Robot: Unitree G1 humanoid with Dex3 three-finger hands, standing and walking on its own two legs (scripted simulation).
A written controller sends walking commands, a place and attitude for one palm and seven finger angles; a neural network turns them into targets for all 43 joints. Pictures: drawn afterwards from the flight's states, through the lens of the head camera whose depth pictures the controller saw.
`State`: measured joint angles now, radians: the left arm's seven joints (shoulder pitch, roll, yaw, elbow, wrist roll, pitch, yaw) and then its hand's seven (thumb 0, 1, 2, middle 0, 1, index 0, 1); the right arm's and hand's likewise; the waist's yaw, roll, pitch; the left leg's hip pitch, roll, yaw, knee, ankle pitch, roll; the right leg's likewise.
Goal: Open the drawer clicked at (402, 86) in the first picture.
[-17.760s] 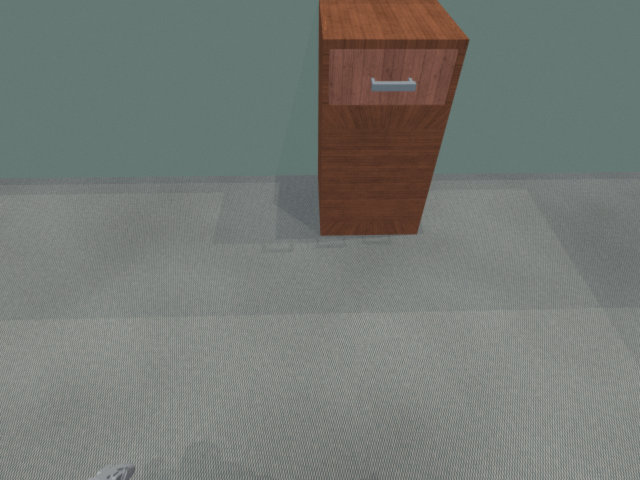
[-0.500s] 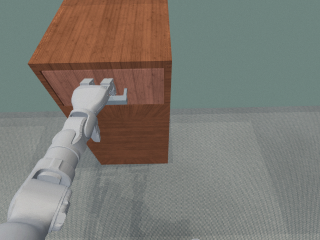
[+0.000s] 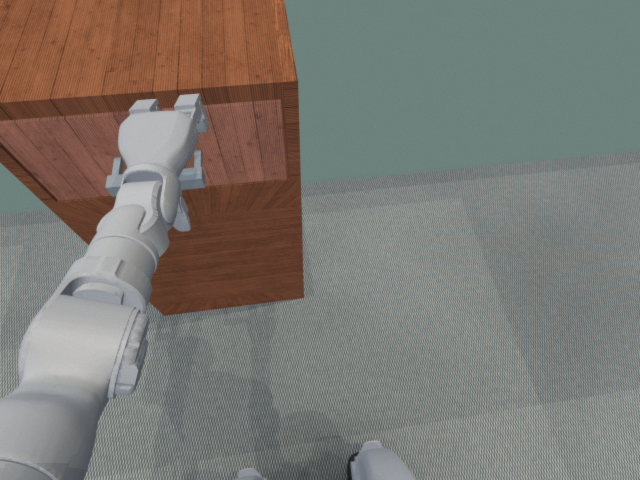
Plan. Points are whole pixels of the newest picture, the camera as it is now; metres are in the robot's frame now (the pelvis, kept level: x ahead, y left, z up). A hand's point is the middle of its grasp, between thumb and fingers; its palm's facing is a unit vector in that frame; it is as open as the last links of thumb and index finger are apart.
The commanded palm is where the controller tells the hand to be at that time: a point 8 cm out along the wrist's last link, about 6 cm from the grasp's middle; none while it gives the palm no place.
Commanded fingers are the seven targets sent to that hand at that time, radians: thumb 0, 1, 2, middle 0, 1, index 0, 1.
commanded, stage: move the hooked fingers above the handle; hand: left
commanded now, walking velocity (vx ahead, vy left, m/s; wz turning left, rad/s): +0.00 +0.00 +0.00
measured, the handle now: (157, 171) +0.57 +0.18 -0.02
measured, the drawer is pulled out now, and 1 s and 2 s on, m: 0.00 0.00 0.00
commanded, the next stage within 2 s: none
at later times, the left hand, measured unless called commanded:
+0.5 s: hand (165, 175) +0.51 +0.15 +0.04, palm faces +0.00 -0.07 -1.00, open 13.8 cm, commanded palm +0.50 +0.17 +0.09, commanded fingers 0.00 -0.50 0.30 -0.30 -1.20 -0.30 -1.20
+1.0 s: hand (158, 174) +0.52 +0.16 +0.03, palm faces -0.02 -0.05 -1.00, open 13.8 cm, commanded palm +0.50 +0.18 +0.09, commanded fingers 0.00 -0.50 0.30 -0.30 -1.20 -0.30 -1.20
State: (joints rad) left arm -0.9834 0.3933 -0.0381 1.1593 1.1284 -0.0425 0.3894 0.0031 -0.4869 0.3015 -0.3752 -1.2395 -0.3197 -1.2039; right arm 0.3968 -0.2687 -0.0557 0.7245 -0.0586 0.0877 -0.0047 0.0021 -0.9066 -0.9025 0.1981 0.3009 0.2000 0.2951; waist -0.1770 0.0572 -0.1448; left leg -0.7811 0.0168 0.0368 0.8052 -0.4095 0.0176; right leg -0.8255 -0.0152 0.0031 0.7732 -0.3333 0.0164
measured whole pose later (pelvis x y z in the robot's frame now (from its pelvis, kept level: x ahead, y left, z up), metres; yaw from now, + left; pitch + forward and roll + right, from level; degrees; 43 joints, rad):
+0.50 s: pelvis -0.01 +0.00 +0.00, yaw +1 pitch +21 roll -1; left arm -0.98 0.40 -0.08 1.17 1.12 -0.07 0.38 0.00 -0.49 0.30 -0.32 -1.20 -0.32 -1.21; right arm 0.35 -0.27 -0.05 0.71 -0.05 0.07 -0.01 0.00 -0.91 -0.90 0.20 0.30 0.20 0.30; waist -0.17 0.04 -0.15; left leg -0.79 0.01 0.01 0.82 -0.41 0.01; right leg -0.82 -0.02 -0.02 0.78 -0.33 0.01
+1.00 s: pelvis +0.00 +0.00 +0.00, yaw +0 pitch +22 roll -1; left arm -0.93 0.43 -0.03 1.13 1.11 -0.06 0.36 0.00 -0.49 0.30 -0.32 -1.20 -0.32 -1.21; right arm 0.38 -0.26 -0.05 0.72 -0.05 0.09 -0.01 0.00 -0.91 -0.90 0.20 0.30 0.20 0.30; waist -0.16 0.06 -0.15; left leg -0.77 0.02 0.03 0.80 -0.41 0.01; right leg -0.81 -0.01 0.00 0.77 -0.34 0.01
